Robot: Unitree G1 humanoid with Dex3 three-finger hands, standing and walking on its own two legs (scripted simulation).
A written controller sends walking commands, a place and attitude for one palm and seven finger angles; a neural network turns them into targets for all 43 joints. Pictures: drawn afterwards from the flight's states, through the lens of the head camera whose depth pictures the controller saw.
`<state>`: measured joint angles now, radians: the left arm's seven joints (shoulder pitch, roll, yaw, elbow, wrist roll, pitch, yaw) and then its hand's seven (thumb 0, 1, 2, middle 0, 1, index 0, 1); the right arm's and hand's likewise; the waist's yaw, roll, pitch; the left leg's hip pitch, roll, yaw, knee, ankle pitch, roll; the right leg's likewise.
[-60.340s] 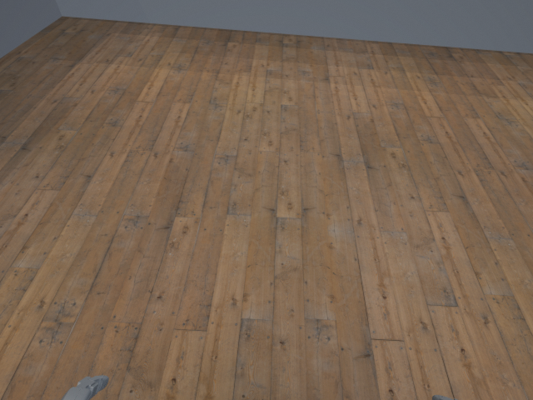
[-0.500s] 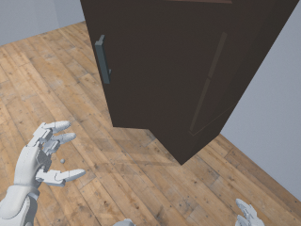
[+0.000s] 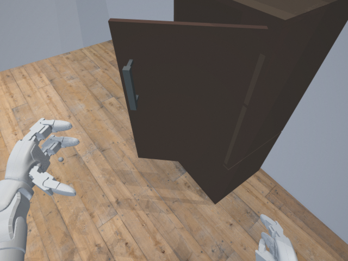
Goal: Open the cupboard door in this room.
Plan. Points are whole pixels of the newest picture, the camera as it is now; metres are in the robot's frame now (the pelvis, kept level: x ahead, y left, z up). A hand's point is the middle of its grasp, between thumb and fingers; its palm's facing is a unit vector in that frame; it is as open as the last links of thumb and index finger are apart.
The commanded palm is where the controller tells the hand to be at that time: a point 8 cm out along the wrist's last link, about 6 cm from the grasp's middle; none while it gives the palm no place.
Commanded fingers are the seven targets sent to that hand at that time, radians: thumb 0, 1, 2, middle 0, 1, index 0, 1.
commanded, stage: raise the hand with hooked fingers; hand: left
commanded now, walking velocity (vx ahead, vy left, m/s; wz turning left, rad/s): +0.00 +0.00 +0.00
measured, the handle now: (132, 85) +0.55 +0.18 +0.10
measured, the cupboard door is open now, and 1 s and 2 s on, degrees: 48 48 48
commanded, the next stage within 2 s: move the hooked fingers beside the handle in 0.60 s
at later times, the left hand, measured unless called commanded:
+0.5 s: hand (66, 150) +0.30 +0.26 +0.12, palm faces +0.05 -1.00 -0.05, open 14.0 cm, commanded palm +0.26 +0.30 +0.12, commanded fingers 0.00 -0.50 0.30 -0.30 -1.20 -0.30 -1.20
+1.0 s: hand (79, 136) +0.33 +0.24 +0.12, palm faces +0.00 -1.00 -0.04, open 14.0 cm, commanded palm +0.31 +0.30 +0.12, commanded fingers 0.00 -0.50 0.30 -0.30 -1.20 -0.30 -1.20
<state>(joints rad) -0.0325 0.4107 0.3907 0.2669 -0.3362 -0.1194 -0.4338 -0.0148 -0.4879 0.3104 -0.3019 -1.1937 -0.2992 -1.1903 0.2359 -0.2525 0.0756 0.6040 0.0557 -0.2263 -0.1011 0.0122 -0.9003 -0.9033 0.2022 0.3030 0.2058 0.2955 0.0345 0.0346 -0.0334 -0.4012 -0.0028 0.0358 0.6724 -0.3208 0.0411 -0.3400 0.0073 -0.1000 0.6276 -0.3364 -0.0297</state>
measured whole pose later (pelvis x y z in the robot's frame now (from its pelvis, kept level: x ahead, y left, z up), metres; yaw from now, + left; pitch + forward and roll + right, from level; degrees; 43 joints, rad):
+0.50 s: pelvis +0.00 -0.01 +0.00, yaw -1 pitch +2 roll -1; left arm -0.10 0.42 0.43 0.37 -0.33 -0.12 -0.45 -0.02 -0.50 0.30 -0.30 -1.20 -0.30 -1.20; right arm 0.27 -0.28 0.05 0.63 0.06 -0.24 -0.11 0.01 -0.90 -0.90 0.20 0.30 0.20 0.30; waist 0.01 0.03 -0.03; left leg -0.36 0.01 0.05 0.61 -0.29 0.03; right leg -0.31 0.02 -0.09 0.59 -0.31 -0.04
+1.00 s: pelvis +0.00 -0.01 +0.00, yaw +0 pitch +3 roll -1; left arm -0.28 0.43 0.39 0.52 -0.30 -0.14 -0.45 -0.02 -0.50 0.30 -0.30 -1.20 -0.30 -1.20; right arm 0.25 -0.28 0.06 0.65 0.06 -0.23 -0.12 0.01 -0.90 -0.90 0.20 0.30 0.20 0.30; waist 0.01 0.03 -0.02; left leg -0.39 0.00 0.04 0.62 -0.29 0.03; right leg -0.34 0.01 -0.09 0.60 -0.31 -0.04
